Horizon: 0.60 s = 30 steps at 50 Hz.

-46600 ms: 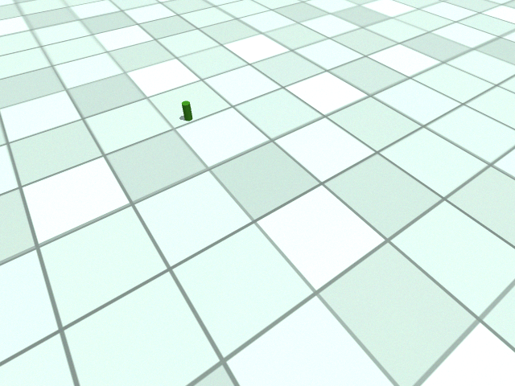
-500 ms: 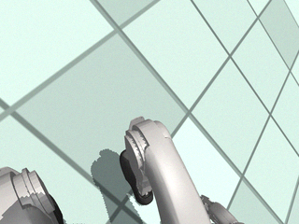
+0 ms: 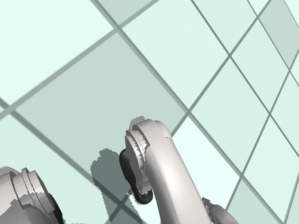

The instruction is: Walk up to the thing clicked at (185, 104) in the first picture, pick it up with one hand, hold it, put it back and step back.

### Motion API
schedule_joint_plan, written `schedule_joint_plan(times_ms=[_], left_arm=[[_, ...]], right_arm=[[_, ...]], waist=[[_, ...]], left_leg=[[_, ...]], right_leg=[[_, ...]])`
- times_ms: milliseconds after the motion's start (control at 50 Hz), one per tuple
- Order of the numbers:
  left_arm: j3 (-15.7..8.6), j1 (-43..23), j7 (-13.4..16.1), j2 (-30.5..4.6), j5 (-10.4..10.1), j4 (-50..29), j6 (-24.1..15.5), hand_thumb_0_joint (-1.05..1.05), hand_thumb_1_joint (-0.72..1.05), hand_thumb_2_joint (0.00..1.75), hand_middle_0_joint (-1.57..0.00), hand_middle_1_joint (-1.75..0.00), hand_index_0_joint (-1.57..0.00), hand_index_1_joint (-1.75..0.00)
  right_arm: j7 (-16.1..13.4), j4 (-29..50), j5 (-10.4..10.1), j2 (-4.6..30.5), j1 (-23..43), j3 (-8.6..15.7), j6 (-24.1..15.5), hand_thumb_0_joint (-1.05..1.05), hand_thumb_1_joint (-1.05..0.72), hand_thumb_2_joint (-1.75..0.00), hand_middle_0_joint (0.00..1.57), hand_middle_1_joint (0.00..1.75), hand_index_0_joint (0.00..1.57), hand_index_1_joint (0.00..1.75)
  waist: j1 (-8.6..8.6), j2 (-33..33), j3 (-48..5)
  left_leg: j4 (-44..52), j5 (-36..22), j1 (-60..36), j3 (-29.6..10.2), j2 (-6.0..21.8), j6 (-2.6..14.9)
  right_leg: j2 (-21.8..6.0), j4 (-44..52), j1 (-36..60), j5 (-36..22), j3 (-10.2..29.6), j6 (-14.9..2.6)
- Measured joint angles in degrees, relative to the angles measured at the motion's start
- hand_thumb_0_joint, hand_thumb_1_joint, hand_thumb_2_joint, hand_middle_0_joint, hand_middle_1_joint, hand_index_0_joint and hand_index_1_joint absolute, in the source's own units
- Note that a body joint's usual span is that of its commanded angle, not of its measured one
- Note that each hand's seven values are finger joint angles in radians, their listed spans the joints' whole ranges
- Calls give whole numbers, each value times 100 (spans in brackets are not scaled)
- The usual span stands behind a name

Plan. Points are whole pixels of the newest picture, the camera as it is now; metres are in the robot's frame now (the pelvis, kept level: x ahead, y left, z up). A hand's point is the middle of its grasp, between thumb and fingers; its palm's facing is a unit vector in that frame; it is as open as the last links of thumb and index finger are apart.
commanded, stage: withdraw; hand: left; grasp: from above
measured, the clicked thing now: out of the picture +0.51 +0.31 -0.25
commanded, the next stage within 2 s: home in 0.84 s
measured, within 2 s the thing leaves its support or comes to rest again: neither
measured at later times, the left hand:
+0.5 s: hand out of the picture +0.48 +0.34 -0.04, palm faces -0.45 -0.11 -0.89, open 13.8 cm
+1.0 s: hand out of the picture +0.51 +0.33 -0.10, palm faces -0.37 -0.08 -0.93, open 12.8 cm
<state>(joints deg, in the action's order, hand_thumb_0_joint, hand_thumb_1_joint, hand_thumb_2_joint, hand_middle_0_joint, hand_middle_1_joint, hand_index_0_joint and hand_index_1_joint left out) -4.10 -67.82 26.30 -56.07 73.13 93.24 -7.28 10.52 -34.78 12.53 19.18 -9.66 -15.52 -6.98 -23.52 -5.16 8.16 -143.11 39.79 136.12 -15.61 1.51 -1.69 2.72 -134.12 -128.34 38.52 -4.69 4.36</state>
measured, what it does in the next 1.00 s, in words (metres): stands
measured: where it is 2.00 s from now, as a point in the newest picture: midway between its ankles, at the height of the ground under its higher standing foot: (102, 208)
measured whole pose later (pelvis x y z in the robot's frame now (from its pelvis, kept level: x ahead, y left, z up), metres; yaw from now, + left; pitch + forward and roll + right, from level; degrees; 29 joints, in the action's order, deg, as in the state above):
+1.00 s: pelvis -0.01 +0.00 +0.02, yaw +5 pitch +35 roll -10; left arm -2.7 -69.8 12.5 -50.0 72.0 80.8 -4.3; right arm 4.9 -34.6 7.1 16.2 -14.1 -9.9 3.1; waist -20.4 0.5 0.2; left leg -135.4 34.9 136.0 -9.6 0.9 -0.4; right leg 0.5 -130.2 -129.3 36.2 -0.6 3.8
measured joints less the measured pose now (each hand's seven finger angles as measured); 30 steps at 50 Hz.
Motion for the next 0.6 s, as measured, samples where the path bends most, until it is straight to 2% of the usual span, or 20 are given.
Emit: schedule_joint_plan(times_ms=[100, 180, 260, 360, 420, 480, 540, 600], left_arm=[[-147, 137, -60, 151, 1, -521, 118, 0, -52, 102, -9, -104, -10, -104], [-127, 366, -331, 410, -144, -1195, 356, 0, -53, 101, -9, -103, -9, -102], [-5, 468, -837, 636, -328, -1732, 607, 0, -54, 101, -9, -101, -9, -101], [317, 394, -1686, 872, -572, -2099, 795, 0, -53, 100, -10, -99, -9, -100], [507, 386, -2137, 999, -716, -2238, 753, 0, -51, 99, -12, -97, -11, -98], [626, 395, -2456, 1093, -814, -2323, 597, 0, -48, 97, -14, -95, -13, -96], [726, 372, -2573, 1166, -847, -2319, 406, 0, -45, 95, -17, -92, -16, -93], [794, 287, -2488, 1197, -794, -2147, 229, 0, -41, 92, -19, -89, -18, -90]], right_arm=[[68, -18, -50, -26, -96, 109, 23, -1, -92, -90, 20, 30, 20, 30], [145, -41, -188, -82, -177, 316, 167, 0, -92, -90, 20, 30, 20, 30], [162, -50, -363, -156, -146, 545, 426, 0, -92, -90, 20, 30, 20, 30], [23, 18, -552, -207, -42, 809, 794, 0, -92, -90, 20, 30, 20, 30], [-112, 85, -635, -181, -4, 909, 966, 0, -92, -90, 20, 30, 20, 30], [-251, 131, -690, -135, 13, 947, 1085, 0, -92, -90, 20, 30, 20, 30], [-390, 152, -713, -91, -4, 946, 1163, -1, -92, -90, 20, 30, 20, 30], [-518, 134, -705, -60, -11, 911, 1203, -1, -91, -90, 20, 30, 20, 30]], waist=[[85, 75, -174], [231, 257, -481], [409, 450, -789], [659, 662, -1021], [793, 739, -1074], [870, 746, -1083], [897, 696, -1100], [855, 631, -1093]], left_leg=[[38, 16, 24, 22, -2, -28], [131, 21, 52, 92, -6, -32], [314, -6, -20, 225, -3, -13], [691, -114, -265, 409, -17, 28], [944, -195, -461, 505, -20, 57], [1167, -284, -639, 573, -23, 75], [1324, -370, -739, 613, -25, 78], [1394, -447, -761, 623, -33, 80]], right_leg=[[-24, 2, -52, 14, 11, -33], [-63, 38, -100, 48, 59, -11], [-116, 138, -54, 76, 146, 8], [-213, 409, 172, 58, 238, -44], [-261, 611, 352, 12, 281, -69], [-295, 794, 513, -54, 309, -80], [-312, 921, 594, -129, 324, -101], [-320, 980, 613, -193, 324, -118]])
